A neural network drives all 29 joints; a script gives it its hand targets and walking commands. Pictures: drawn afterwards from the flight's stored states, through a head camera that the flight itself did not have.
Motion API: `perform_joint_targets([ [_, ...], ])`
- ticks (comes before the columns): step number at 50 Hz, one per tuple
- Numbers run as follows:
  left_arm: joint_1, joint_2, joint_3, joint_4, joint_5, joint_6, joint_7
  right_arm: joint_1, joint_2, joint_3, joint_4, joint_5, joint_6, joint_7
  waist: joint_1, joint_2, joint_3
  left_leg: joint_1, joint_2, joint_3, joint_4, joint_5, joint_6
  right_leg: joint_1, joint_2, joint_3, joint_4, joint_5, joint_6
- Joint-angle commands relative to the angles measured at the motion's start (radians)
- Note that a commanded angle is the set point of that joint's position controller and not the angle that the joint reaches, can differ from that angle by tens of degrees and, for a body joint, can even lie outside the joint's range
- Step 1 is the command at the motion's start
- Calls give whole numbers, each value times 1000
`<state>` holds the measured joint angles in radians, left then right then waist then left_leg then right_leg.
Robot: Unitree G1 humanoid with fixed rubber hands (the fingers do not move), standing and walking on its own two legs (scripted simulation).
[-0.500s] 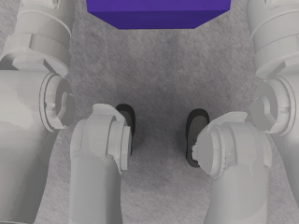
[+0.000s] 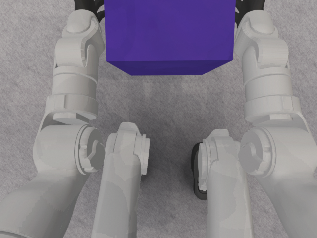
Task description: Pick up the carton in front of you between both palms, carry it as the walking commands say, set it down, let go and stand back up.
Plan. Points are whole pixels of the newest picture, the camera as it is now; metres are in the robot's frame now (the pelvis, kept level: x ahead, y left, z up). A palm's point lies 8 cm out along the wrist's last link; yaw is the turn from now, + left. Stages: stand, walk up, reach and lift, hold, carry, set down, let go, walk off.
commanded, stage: reach and lift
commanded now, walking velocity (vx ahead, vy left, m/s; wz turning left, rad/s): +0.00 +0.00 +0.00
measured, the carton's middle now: (167, 24) +0.56 +0.04 -0.17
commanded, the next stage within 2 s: none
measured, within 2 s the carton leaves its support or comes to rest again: neither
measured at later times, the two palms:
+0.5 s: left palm out of the picture +0.49 +0.18 +0.06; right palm out of the picture +0.51 -0.12 +0.06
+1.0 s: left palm out of the picture +0.44 +0.17 +0.22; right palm out of the picture +0.45 -0.13 +0.22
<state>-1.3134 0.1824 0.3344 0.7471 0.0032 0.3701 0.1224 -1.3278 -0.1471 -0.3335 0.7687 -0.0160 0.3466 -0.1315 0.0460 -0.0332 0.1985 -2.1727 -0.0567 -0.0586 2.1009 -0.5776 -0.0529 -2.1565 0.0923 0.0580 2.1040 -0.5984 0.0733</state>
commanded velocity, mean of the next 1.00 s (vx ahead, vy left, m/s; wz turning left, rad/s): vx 0.00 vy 0.00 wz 0.00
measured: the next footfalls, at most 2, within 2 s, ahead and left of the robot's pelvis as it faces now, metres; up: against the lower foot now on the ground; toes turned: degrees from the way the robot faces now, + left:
none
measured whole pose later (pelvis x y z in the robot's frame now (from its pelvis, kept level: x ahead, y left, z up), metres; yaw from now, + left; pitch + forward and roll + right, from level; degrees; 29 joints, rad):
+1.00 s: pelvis +0.04 +0.00 +0.25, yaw +1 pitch +30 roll +0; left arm -0.67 -0.09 0.44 0.58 0.26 0.41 0.00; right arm -0.67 0.12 -0.43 0.57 -0.24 0.39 -0.03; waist 0.02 -0.02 -0.21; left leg -1.31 -0.03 -0.06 1.20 -0.42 -0.03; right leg -1.30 0.05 0.08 1.21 -0.43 0.03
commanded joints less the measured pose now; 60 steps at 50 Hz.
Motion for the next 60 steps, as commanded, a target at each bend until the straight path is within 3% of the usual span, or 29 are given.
perform_joint_targets([
  [1,-597,-1111,-418,-41,-69,8,-336,-600,1100,379,-9,41,6,292,10,33,-1320,648,-88,165,-264,344,19,499,83,-167,-257,280,-50],
  [3,-571,-1116,-325,37,5,10,-352,-557,1080,260,62,-46,8,298,-20,41,-1147,543,-92,157,-319,230,21,437,80,-164,-316,192,-60],
  [5,-561,-1106,-259,81,56,12,-360,-542,1061,191,92,-101,9,298,-31,50,-1094,513,-96,154,-365,168,26,437,82,-160,-364,147,-70],
  [8,-560,-1087,-193,113,107,13,-364,-555,1049,145,97,-135,11,304,-23,55,-1106,527,-96,151,-424,121,34,467,86,-154,-420,113,-74],
  [12,-557,-1096,-174,102,134,20,-366,-582,1087,169,66,-125,24,317,5,31,-1206,595,-94,154,-487,116,42,546,89,-153,-480,103,-63],
  [18,-541,-1170,-275,-8,91,49,-378,-569,1188,300,-39,-61,60,338,21,-4,-1446,770,-97,164,-547,216,43,715,91,-156,-545,190,-41],
  [24,-446,-1253,-402,-99,29,78,-391,-454,1257,405,-111,-22,87,353,4,9,-1536,920,-103,154,-605,337,31,825,92,-151,-606,304,-36],
  [30,-293,-1308,-450,-103,22,75,-389,-286,1284,432,-112,-24,79,358,-15,40,-1417,1007,-106,124,-697,386,20,871,95,-133,-696,348,-43],
  [38,-121,-1328,-435,-78,64,42,-371,-121,1303,435,-102,-48,49,355,-14,41,-1242,1127,-105,89,-845,377,28,984,90,-92,-846,338,-47],
  [60,272,-1350,-527,-174,92,39,-385,284,1346,546,-201,-77,51,362,-28,28,-913,1625,-71,17,-1301,461,52,1549,40,2,-1312,451,-65],
])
